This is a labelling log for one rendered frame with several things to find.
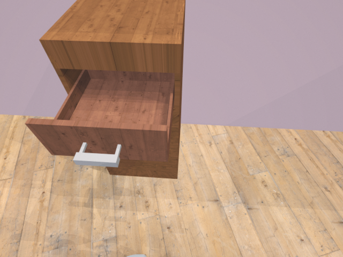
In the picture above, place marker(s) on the cabinet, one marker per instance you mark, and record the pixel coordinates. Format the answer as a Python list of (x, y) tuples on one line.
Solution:
[(123, 35)]

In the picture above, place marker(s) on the handle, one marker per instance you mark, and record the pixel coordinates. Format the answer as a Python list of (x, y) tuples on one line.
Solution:
[(94, 159)]

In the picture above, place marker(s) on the drawer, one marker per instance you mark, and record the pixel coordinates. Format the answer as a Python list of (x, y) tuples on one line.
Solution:
[(110, 108)]

